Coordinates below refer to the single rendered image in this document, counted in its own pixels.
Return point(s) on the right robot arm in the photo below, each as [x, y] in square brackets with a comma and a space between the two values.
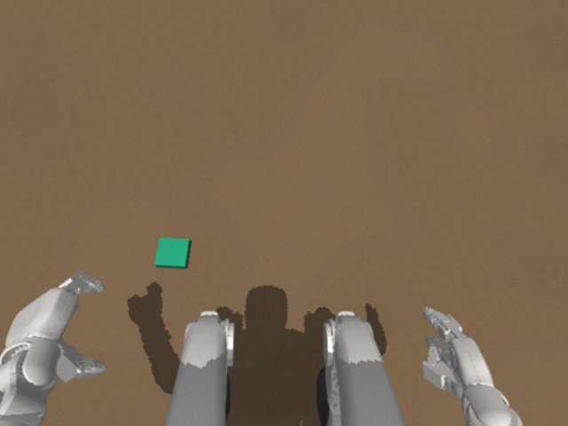
[486, 406]

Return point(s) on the left robot arm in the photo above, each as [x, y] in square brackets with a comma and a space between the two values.
[27, 376]

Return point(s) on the small box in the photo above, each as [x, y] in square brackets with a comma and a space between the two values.
[173, 253]

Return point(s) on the left robot hand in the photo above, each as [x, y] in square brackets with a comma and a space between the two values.
[48, 317]

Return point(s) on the right robot hand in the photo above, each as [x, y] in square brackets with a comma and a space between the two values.
[462, 364]

